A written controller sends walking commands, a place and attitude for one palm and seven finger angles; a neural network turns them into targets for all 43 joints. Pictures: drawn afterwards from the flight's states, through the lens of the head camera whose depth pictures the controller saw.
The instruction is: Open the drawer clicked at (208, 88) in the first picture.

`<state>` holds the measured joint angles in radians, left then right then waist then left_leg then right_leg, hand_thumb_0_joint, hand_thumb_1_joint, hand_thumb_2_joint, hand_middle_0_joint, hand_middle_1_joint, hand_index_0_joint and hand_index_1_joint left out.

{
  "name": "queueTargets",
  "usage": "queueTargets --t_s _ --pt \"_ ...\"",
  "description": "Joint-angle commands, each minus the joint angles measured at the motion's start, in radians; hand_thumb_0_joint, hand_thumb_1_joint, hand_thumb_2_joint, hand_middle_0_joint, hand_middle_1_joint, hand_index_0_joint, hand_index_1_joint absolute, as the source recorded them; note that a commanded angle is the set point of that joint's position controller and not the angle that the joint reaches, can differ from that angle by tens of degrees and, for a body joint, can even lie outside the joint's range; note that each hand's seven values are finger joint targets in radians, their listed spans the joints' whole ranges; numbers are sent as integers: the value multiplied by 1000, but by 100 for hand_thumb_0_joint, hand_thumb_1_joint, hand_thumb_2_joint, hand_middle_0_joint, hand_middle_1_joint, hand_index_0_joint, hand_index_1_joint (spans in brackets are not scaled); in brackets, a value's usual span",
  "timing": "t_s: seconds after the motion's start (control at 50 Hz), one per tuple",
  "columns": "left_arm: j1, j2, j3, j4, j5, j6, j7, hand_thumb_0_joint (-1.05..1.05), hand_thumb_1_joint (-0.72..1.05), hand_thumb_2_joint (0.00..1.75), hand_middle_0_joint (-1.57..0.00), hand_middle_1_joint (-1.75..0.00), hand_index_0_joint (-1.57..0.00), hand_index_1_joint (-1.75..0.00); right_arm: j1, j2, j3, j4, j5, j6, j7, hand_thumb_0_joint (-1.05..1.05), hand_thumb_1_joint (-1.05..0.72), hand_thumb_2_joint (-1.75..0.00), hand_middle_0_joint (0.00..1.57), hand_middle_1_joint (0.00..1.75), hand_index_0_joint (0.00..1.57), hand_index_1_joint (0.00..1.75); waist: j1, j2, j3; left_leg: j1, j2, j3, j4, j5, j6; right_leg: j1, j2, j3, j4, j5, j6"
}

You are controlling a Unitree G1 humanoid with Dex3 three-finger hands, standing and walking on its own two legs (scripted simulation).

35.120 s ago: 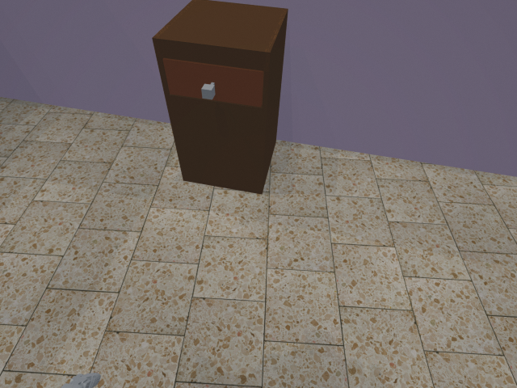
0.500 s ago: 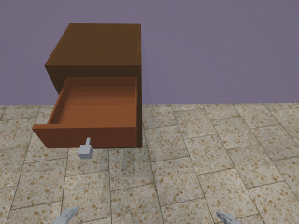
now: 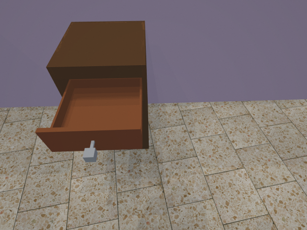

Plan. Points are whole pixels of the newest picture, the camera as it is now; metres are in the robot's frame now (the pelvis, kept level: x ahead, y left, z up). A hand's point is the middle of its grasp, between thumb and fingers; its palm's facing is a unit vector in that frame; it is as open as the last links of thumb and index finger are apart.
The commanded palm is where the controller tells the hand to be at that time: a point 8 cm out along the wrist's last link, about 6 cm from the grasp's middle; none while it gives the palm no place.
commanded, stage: let the arm hang, fingers relaxed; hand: left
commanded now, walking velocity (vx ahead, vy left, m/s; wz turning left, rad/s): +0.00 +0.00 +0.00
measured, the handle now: (91, 150) +0.41 +0.27 -0.17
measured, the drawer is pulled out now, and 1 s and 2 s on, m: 0.30 0.30 0.30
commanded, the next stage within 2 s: look to check the result in 0.38 s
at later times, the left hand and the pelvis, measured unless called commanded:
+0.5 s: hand out of the picture -0.01 +0.14 -0.18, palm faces +0.04 -0.99 -0.17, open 7.3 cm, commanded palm none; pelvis +0.01 -0.01 +0.00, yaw +0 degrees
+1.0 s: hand out of the picture +0.00 +0.13 -0.18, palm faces +0.05 -0.98 -0.17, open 7.3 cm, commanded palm none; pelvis +0.02 -0.02 +0.00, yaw +0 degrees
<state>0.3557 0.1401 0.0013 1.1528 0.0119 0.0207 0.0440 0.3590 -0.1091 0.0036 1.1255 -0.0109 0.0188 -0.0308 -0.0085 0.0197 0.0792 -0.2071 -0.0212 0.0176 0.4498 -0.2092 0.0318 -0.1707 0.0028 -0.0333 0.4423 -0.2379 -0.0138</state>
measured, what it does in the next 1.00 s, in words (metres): stands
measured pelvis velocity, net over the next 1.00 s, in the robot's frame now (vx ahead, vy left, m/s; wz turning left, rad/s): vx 0.02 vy -0.02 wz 0.00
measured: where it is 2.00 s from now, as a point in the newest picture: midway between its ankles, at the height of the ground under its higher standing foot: outside the picture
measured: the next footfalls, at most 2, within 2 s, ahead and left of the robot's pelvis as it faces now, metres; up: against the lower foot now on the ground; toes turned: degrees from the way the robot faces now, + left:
none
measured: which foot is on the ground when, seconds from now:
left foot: down 0.00-1.00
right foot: down 0.00-1.00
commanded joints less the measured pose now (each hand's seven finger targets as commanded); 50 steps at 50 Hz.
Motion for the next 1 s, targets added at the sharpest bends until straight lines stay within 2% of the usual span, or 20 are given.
queueTargets --t_s 0.0,0.12,0.18,0.24,0.3,0.34,0.36,0.44,0.48,0.58,0.66,0.7,0.86,0.98 --pt "75 67 15 -21 2 -19 4 0 90 90 -20 -30 -20 -30 88 -84 -21 -16 -2 -17 -12 0 -90 -90 20 30 20 30 3 -39 54 -40 99 -115 -107 -39 23 -62 -80 98 -105 -50 -45" --pt "69 54 21 -33 2 -25 6 0 90 90 -20 -30 -20 -30 84 -65 -22 -12 -2 -22 -14 0 -90 -90 20 30 20 30 3 -14 52 -31 95 -102 -95 1 20 -64 -81 99 -102 -18 -44" --pt "62 49 23 -34 2 -28 6 0 90 90 -20 -30 -20 -30 80 -56 -23 -12 -2 -24 -15 0 -90 -90 20 30 20 30 2 -24 50 -21 98 -99 -88 25 19 -60 -81 98 -105 1 -44" --pt "56 49 25 -37 2 -28 5 0 90 90 -20 -30 -20 -30 72 -55 -23 -10 -2 -25 -17 0 -90 -90 20 30 20 30 2 10 58 -21 94 -92 -89 35 15 -59 -83 105 -108 12 -44" --pt "52 50 25 -37 1 -29 4 0 90 90 -20 -30 -20 -30 70 -55 -24 -12 0 -25 -18 0 -90 -90 20 30 20 30 1 -7 46 -11 97 -92 -83 61 15 -46 -82 104 -109 38 -43" --pt "53 48 26 -36 0 -30 4 0 90 90 -20 -30 -20 -30 65 -58 -24 -13 -1 -26 -20 0 -90 -90 20 30 20 30 0 7 37 5 97 -90 -83 71 14 -43 -83 103 -109 48 -44" --pt "57 43 26 -36 1 -30 4 0 90 90 -20 -30 -20 -30 59 -61 -25 -16 1 -24 -21 0 -90 -90 20 30 20 30 2 -14 34 16 102 -92 -79 75 15 -57 -80 99 -110 45 -42" --pt "50 49 28 -33 -1 -30 3 0 90 90 -20 -30 -20 -30 63 -62 -23 -11 0 -25 -22 0 -90 -90 20 30 20 30 0 2 22 17 100 -89 -80 100 14 -25 -84 97 -112 71 -42" --pt "48 46 26 -29 -1 -30 3 0 90 90 -20 -30 -20 -30 63 -66 -22 -11 0 -24 -23 0 -90 -90 20 30 20 30 -1 -19 22 23 104 -93 -79 107 16 -23 -83 89 -113 71 -41" --pt "48 51 27 -23 -2 -30 3 0 90 90 -20 -30 -20 -30 59 -66 -21 -8 0 -22 -23 0 -90 -90 20 30 20 30 0 -2 25 28 102 -90 -80 114 14 -18 -87 89 -120 76 -42" --pt "56 50 26 -18 -2 -31 3 0 90 90 -20 -30 -20 -30 44 -72 -23 -8 2 -20 -23 0 -90 -90 20 30 20 30 3 -28 33 40 100 -86 -77 110 10 -35 -84 94 -126 74 -42" --pt "49 50 27 -20 -3 -31 3 0 90 90 -20 -30 -20 -30 55 -68 -21 -4 0 -22 -24 0 -90 -90 20 30 20 30 -1 -6 24 33 100 -85 -78 124 10 -12 -86 94 -123 93 -42" --pt "56 50 27 -16 -3 -34 4 0 90 90 -20 -30 -20 -30 37 -72 -22 -5 2 -21 -25 0 -90 -90 20 30 20 30 3 -22 21 53 102 -81 -73 140 8 -19 -84 95 -123 125 -40" --pt "52 48 27 -17 -3 -33 4 0 90 90 -20 -30 -20 -30 41 -67 -21 -2 0 -20 -25 0 -90 -90 20 30 20 30 2 -24 35 38 102 -77 -77 117 8 -14 -87 90 -132 97 -39"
